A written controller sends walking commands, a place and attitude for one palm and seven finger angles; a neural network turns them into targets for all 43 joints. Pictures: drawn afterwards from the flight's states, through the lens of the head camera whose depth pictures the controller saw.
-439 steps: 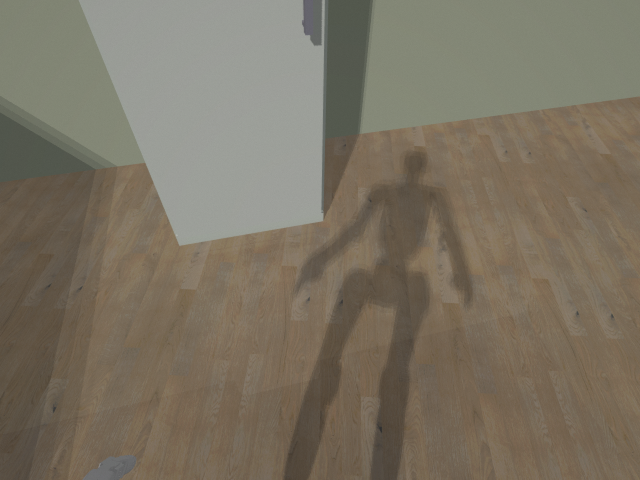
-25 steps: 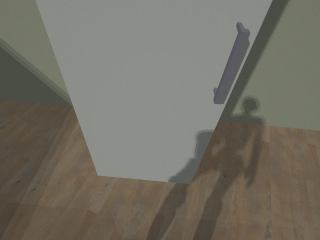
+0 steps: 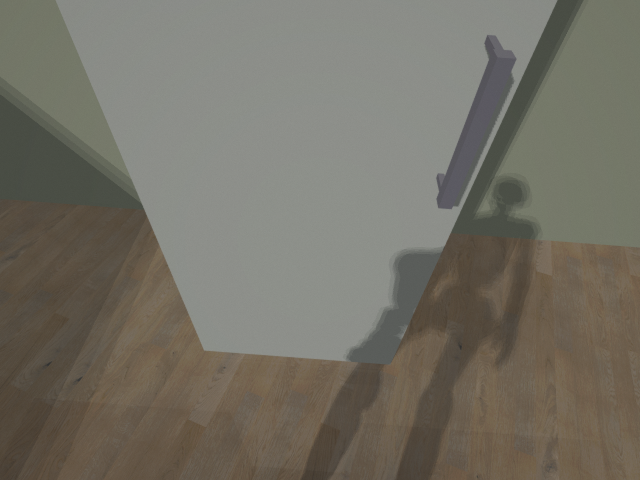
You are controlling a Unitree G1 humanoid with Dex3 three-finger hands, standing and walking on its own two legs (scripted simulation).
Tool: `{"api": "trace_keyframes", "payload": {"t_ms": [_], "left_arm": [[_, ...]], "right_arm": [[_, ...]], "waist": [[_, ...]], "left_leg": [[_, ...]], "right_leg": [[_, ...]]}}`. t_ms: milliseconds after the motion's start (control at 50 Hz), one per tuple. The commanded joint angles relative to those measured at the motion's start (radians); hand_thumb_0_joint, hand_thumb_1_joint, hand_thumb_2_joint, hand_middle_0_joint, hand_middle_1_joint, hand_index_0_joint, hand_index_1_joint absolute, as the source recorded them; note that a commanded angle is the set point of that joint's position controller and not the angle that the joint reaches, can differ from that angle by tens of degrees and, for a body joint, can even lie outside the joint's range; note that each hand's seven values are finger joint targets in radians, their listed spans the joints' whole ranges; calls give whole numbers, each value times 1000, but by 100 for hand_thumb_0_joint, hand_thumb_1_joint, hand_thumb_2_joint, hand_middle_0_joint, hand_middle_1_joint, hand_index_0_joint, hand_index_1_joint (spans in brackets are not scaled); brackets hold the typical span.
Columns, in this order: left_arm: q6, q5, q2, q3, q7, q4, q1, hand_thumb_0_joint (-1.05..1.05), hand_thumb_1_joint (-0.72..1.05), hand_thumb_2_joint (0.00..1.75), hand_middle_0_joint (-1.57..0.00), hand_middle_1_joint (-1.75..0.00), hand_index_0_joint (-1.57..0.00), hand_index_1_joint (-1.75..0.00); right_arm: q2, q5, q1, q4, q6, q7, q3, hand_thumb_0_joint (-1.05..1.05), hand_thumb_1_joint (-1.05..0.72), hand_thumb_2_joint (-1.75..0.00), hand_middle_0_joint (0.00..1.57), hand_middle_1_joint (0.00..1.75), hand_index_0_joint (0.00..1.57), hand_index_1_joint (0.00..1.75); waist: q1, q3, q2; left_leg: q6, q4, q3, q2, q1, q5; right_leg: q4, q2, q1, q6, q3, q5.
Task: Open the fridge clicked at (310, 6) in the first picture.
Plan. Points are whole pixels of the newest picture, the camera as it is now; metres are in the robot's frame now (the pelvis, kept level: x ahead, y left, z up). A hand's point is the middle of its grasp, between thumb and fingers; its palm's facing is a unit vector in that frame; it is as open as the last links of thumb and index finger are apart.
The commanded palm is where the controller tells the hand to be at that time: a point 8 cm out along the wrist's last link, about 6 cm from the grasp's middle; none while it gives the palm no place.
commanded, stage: come to a stop and stand still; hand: right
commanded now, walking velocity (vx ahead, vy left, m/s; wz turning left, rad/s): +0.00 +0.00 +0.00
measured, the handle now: (465, 131) +0.52 -0.16 +0.18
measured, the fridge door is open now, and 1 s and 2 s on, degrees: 0 0 0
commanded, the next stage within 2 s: look again from close up in 0.20 s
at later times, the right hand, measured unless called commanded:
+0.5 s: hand out of the picture +0.05 -0.20 -0.16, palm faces +0.02 +0.97 -0.26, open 7.4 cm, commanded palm none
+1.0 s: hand out of the picture +0.04 -0.20 -0.17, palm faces +0.02 +0.97 -0.24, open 7.4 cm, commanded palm none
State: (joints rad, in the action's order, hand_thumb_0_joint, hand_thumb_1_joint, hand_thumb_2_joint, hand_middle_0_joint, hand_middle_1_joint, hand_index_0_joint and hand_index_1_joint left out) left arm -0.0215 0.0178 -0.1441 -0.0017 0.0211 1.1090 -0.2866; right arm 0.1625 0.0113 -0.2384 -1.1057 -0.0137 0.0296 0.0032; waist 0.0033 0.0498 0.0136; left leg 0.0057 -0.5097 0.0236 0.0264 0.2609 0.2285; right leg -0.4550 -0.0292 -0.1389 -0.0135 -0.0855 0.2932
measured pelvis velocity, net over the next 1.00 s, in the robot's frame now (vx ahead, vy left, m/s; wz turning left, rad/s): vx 0.01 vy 0.01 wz -0.02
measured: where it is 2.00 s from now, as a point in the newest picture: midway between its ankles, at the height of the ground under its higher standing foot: outside the picture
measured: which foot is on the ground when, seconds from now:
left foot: down 0.00-1.00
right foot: down 0.00-1.00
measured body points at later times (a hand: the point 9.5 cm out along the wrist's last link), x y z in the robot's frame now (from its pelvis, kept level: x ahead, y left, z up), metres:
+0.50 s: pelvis +0.01 +0.01 +0.00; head +0.02 +0.02 +0.45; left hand +0.03 +0.25 -0.16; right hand +0.05 -0.25 -0.14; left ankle +0.03 +0.11 -0.74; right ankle -0.03 -0.12 -0.74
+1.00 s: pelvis +0.01 +0.01 +0.00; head +0.03 +0.01 +0.45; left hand +0.03 +0.25 -0.15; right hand +0.04 -0.25 -0.15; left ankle +0.03 +0.11 -0.74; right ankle -0.03 -0.12 -0.74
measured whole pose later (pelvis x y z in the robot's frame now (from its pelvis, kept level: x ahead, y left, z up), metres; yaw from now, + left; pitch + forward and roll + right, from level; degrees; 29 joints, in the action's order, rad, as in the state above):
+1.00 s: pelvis +0.01 +0.01 +0.00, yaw -1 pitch -1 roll -1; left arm -0.02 0.02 -0.21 0.00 0.02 1.13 -0.22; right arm 0.22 0.01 -0.19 -1.10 -0.01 0.01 0.00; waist 0.00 0.06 0.00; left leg 0.01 -0.45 0.05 0.02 0.22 0.21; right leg -0.40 -0.04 -0.11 -0.02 -0.06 0.27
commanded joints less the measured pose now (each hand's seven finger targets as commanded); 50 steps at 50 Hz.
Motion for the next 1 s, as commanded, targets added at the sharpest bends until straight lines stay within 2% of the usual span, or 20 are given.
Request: {"api": "trace_keyframes", "payload": {"t_ms": [0,80,100,160,280,420,500,580,660,800,860,980], "left_arm": [[-14,-4,-114,20,9,-22,-77,0,90,90,-20,-30,-20,-30],[-15,-2,-131,22,10,-26,-49,0,90,90,-20,-30,-20,-30],[-15,-3,-131,24,10,-29,-46,0,90,90,-20,-30,-20,-30],[-18,-2,-151,24,9,-32,-28,0,90,90,-20,-30,-20,-30],[-15,1,-171,23,8,-36,-2,0,90,90,-20,-30,-20,-30],[-15,0,-191,23,6,-34,11,0,90,90,-20,-30,-20,-30],[-11,0,-188,20,4,-28,13,0,90,90,-20,-30,-20,-30],[-10,1,-195,19,3,-25,13,0,90,90,-20,-30,-20,-30],[-11,1,-196,20,3,-23,15,0,90,90,-20,-30,-20,-30],[-14,0,-191,20,4,-17,12,0,90,90,-20,-30,-20,-30],[-12,0,-192,19,4,-15,15,0,90,90,-20,-30,-20,-30],[-14,0,-193,20,5,-14,12,0,90,90,-20,-30,-20,-30]], "right_arm": [[132,3,-40,42,-20,5,-24,0,-90,-90,20,30,20,30],[147,3,-18,48,-20,3,-30,0,-90,-90,20,30,20,30],[150,4,-17,52,-22,3,-31,0,-90,-90,20,30,20,30],[166,2,-4,55,-23,1,-34,0,-90,-90,20,30,20,30],[184,2,22,59,-20,-3,-36,0,-90,-90,20,30,20,30],[206,2,36,60,-24,-4,-36,0,-90,-90,20,30,20,30],[210,2,43,59,-22,-5,-35,0,-90,-90,20,30,20,30],[222,0,47,58,-22,-7,-35,0,-90,-90,20,30,20,30],[218,-1,46,56,-21,-7,-34,0,-90,-90,20,30,20,30],[213,0,39,53,-23,-6,-33,0,-90,-90,20,30,20,30],[213,0,41,50,-21,-6,-33,0,-90,-90,20,30,20,30],[211,0,38,48,-21,-7,-32,0,-90,-90,20,30,20,30]], "waist": [[2,-4,-20],[1,0,-21],[1,-4,-35],[0,-28,-24],[-1,-16,-3],[-4,-41,-24],[-2,-18,-28],[-3,-28,-33],[-4,-27,-13],[-6,-40,-25],[-4,-21,-24],[-5,-30,-14]], "left_leg": [[38,83,-92,84,-48,-167],[38,85,-89,88,-48,-173],[40,85,-89,87,-53,-194],[40,82,-85,92,-69,-214],[40,103,-92,92,-66,-166],[42,108,-87,100,-98,-214],[41,128,-89,98,-84,-168],[41,141,-96,102,-87,-133],[39,139,-92,99,-86,-136],[38,128,-81,97,-104,-188],[38,140,-85,100,-90,-150],[36,134,-81,97,-97,-155]], "right_leg": [[95,-82,-49,34,73,-137],[102,-83,-45,33,75,-143],[98,-84,-39,34,75,-157],[99,-86,-24,32,76,-177],[116,-87,-32,29,78,-143],[113,-88,-21,28,81,-174],[121,-88,-28,25,80,-143],[124,-84,-30,24,82,-127],[127,-86,-29,24,87,-138],[126,-91,-21,25,88,-171],[131,-88,-32,23,86,-144],[134,-90,-32,25,92,-157]]}}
